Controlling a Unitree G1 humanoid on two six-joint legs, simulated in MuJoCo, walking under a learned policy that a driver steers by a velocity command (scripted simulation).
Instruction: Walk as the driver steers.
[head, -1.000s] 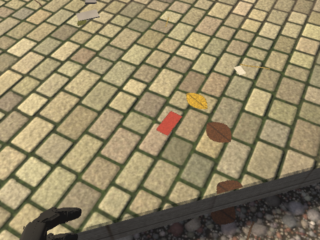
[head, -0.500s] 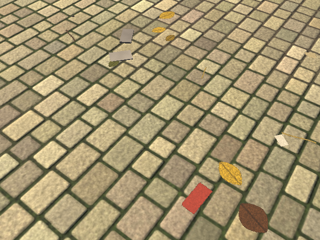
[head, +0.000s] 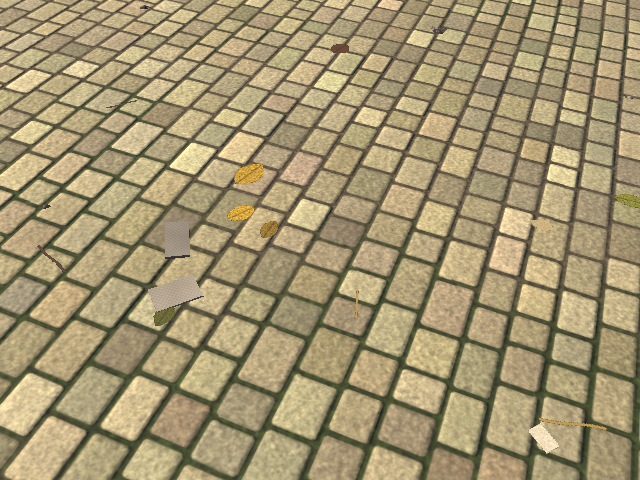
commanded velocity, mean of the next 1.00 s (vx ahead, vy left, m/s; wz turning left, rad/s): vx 0.50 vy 0.00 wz -0.57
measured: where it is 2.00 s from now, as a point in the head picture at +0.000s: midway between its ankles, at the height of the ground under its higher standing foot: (454, 362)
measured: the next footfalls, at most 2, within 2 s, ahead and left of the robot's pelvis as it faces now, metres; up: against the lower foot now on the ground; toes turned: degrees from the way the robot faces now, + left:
right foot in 0.32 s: +0.32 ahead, -0.08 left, +0.00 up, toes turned -13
left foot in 0.72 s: +0.65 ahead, +0.08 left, +0.00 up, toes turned -28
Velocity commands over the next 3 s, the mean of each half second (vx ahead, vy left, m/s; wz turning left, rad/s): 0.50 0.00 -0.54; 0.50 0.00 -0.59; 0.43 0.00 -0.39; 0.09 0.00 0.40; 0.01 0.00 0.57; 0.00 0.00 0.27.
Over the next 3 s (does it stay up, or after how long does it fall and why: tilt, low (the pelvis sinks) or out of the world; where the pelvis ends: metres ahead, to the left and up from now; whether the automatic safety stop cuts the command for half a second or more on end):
stays up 0.82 -0.31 -0.01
